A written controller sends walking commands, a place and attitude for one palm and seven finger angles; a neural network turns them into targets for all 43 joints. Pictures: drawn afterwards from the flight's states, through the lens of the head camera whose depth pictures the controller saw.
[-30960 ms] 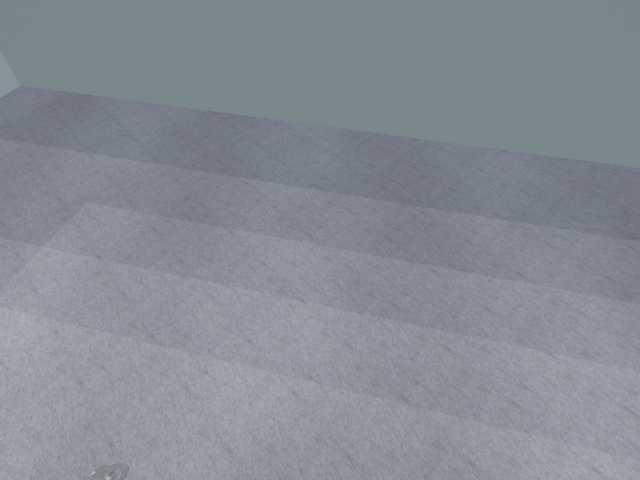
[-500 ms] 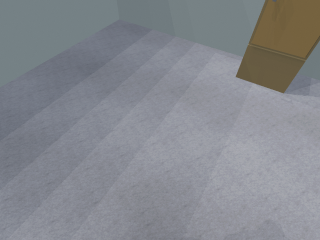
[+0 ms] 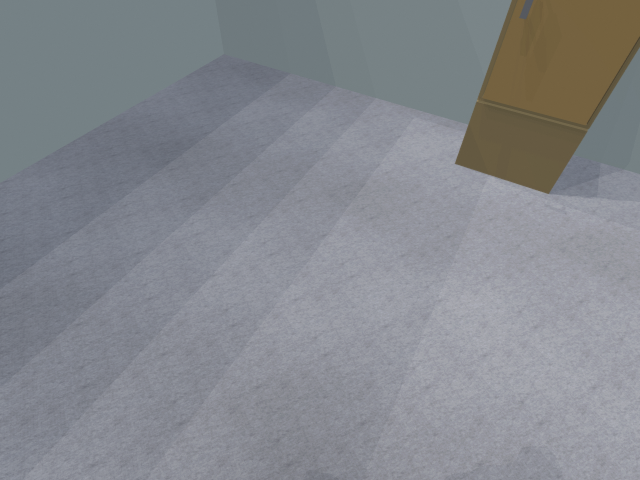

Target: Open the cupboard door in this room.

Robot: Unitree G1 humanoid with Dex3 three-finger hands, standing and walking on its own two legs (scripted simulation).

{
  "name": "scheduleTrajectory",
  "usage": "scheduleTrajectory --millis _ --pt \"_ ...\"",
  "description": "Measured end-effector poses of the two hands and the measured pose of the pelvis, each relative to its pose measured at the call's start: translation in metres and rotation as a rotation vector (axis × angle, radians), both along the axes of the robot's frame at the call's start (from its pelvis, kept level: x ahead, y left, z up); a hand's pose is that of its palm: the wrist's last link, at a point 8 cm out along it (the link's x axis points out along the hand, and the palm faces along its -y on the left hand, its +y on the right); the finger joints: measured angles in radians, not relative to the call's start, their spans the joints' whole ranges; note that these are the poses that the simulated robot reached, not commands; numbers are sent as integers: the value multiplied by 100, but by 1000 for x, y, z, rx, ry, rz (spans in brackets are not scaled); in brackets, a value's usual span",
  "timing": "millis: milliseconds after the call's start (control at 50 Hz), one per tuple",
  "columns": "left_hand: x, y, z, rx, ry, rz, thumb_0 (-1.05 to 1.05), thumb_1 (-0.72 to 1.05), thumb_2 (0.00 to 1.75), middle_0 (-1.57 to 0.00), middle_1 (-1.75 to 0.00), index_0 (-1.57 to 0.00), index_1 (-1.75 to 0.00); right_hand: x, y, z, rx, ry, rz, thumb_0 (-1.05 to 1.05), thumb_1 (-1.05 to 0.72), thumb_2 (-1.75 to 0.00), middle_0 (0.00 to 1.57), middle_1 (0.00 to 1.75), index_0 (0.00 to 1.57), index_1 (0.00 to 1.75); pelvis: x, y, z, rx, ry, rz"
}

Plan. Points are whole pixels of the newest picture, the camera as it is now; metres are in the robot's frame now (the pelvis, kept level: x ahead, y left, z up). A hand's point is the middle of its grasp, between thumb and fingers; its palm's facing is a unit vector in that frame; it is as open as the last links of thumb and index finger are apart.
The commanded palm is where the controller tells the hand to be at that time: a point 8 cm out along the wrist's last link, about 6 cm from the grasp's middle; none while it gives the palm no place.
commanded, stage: stand and wait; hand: left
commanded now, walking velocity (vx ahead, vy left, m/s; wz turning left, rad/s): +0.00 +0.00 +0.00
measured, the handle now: out of the picture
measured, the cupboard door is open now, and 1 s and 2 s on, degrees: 0 0 0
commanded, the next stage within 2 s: turn or walk to find it in 1.06 s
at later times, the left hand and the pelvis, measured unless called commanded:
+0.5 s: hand out of the picture +0.09 +0.25 -0.16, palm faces -0.02 -0.94 -0.34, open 7.4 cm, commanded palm none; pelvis +0.01 +0.00 +0.00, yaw -1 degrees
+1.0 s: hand out of the picture +0.07 +0.25 -0.16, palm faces -0.02 -0.94 -0.33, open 7.4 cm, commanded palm none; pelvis +0.01 +0.00 +0.00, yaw -1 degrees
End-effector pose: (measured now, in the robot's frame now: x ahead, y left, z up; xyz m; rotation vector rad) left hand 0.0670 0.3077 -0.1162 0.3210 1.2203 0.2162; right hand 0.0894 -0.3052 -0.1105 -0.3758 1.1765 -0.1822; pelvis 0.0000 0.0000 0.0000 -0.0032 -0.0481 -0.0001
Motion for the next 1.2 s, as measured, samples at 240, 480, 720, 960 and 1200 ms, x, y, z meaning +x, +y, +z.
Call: scheduleTrajectory --millis 240,480,720,960,1200 --pt "18 -16 -2 -25 -4 -19 1 91 90 -20 -30 -20 -30 -15 18 -15 58 55 -36 1 -91 -90 20 30 20 30 11 0 0 3 4 -7" --pt "16 -14 -3 -16 9 -12 1 91 90 -21 -30 -20 -30 -14 10 -13 38 55 -51 1 -91 -90 20 30 20 30 15 -1 0 4 2 -11" --pt "9 -10 -3 -13 14 -7 1 91 90 -20 -30 -20 -30 -1 2 -4 14 16 -36 1 -91 -90 20 30 20 30 13 -2 0 3 -4 -14" --pt "1 -11 -6 -23 30 -5 1 91 90 -20 -30 -20 -30 -3 8 -5 23 19 -29 1 -91 -90 20 30 20 30 9 0 1 2 -3 -15" --pt "1 -9 -6 -21 41 -18 1 91 90 -20 -30 -20 -30 -15 12 -8 30 29 -55 1 -91 -90 20 30 20 30 7 2 0 0 -3 -39"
